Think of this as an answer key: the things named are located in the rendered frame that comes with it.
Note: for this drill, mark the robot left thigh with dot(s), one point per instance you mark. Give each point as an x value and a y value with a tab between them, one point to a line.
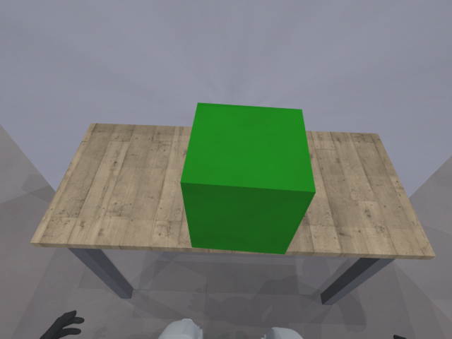
182	330

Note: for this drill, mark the left robot hand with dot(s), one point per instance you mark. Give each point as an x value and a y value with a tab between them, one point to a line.
56	331

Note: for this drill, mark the carton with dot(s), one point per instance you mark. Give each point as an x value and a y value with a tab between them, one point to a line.
247	179

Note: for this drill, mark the table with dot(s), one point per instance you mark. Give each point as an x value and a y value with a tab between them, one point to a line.
122	191

